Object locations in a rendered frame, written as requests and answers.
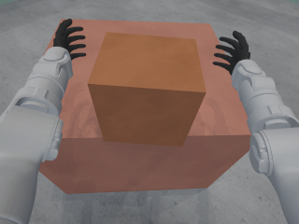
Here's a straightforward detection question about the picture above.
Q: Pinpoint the left robot hand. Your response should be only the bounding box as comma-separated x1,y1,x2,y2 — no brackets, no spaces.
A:
53,19,86,60

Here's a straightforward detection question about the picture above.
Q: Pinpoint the left robot forearm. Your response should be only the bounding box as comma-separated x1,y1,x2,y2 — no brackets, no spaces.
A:
0,47,74,131

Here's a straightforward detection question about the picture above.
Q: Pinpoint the robot right upper arm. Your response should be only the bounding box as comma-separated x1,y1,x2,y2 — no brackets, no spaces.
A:
249,127,299,224

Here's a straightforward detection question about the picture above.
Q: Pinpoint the right robot hand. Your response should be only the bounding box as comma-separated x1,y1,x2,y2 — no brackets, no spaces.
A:
213,31,250,75

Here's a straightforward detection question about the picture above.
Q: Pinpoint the robot left upper arm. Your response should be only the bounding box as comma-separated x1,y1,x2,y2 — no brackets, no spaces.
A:
0,105,64,224

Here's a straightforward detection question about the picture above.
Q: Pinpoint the carton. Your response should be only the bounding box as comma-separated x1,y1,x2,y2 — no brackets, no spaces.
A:
87,32,206,147

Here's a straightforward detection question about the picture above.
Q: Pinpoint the pedestal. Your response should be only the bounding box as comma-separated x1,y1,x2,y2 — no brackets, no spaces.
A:
38,19,252,194

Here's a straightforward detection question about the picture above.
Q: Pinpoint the right robot forearm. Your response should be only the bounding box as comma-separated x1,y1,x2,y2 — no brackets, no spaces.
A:
231,59,299,134

